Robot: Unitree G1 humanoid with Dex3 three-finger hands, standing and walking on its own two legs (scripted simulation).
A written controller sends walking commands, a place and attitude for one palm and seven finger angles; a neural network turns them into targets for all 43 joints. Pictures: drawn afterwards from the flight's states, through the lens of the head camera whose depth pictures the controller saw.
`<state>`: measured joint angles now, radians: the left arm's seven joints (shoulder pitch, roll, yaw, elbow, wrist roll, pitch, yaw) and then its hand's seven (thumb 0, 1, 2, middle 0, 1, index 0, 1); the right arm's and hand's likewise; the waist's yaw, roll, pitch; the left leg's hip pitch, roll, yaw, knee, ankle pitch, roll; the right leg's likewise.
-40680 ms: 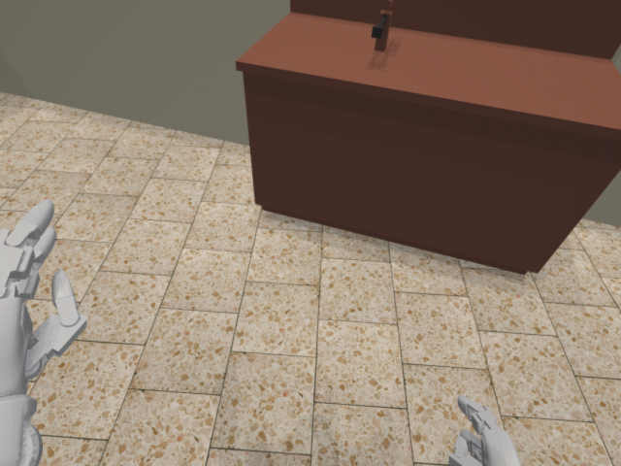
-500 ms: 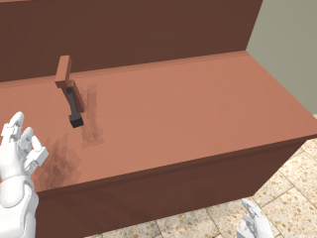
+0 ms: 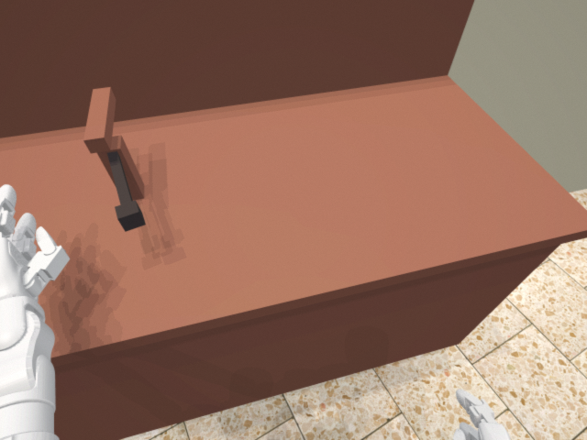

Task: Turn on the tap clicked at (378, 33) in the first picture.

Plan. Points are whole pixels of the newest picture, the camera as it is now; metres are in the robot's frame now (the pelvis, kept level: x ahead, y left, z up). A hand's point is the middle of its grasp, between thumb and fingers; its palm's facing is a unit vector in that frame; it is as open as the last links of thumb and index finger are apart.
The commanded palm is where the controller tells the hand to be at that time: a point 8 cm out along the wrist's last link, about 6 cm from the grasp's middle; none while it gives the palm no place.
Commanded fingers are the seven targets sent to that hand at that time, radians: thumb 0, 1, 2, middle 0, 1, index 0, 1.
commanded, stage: reach beside the lever's end, fingers flat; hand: left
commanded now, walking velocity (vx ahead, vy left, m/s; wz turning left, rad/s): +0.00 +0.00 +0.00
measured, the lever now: (130, 215) +0.38 +0.26 +0.09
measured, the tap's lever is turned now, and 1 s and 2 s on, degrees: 12 12 16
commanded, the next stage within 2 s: push the lever round in 0.52 s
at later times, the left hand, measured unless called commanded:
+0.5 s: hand (70, 247) +0.33 +0.33 +0.08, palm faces +0.52 -0.85 -0.08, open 7.8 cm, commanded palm +0.29 +0.36 +0.07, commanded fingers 0.00 0.90 0.90 -0.15 -0.15 -0.15 -0.15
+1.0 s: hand (91, 239) +0.35 +0.31 +0.08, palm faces +0.52 -0.85 -0.08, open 7.8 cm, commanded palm +0.30 +0.34 +0.07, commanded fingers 0.00 0.90 0.90 -0.15 -0.15 -0.15 -0.15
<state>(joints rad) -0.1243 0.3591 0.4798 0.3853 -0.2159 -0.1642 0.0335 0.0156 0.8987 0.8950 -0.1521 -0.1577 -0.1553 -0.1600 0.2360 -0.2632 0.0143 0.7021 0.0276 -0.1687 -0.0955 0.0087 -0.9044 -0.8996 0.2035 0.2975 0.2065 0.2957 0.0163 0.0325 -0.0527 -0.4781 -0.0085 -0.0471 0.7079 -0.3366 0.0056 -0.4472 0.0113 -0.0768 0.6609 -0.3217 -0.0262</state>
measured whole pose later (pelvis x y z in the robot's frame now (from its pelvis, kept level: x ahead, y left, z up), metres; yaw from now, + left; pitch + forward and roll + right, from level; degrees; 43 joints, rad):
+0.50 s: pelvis +0.00 +0.01 +0.00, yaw -1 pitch +8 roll -2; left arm -0.15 0.37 0.49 0.47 -0.20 -0.20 0.03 0.01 0.90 0.89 -0.15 -0.15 -0.15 -0.15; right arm 0.27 -0.26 0.01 0.68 0.02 -0.11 -0.08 0.01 -0.90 -0.90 0.20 0.30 0.21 0.30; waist 0.00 0.03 -0.08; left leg -0.52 -0.01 -0.03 0.74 -0.36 0.02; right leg -0.49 0.01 -0.06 0.67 -0.33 -0.01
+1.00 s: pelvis +0.01 +0.01 +0.00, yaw -1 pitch +9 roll -2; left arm -0.17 0.33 0.45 0.45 -0.18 -0.18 0.08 0.01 0.90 0.89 -0.15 -0.15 -0.15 -0.15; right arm 0.26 -0.26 0.01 0.67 0.02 -0.09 -0.07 0.01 -0.90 -0.90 0.20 0.30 0.21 0.30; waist -0.01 0.03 -0.09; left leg -0.52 0.00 -0.03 0.74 -0.37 0.01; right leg -0.49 0.02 -0.06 0.68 -0.34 -0.02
